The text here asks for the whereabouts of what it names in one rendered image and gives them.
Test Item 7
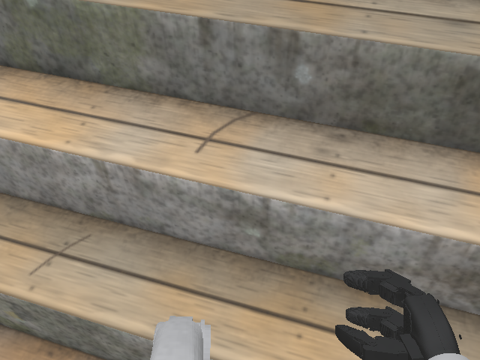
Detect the left robot shin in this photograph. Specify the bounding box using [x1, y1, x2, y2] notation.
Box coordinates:
[152, 322, 164, 348]

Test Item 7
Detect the left robot thigh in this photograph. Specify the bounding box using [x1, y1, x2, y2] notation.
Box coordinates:
[150, 316, 211, 360]

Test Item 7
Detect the robot right hand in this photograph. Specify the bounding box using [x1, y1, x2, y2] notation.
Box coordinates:
[335, 269, 462, 360]

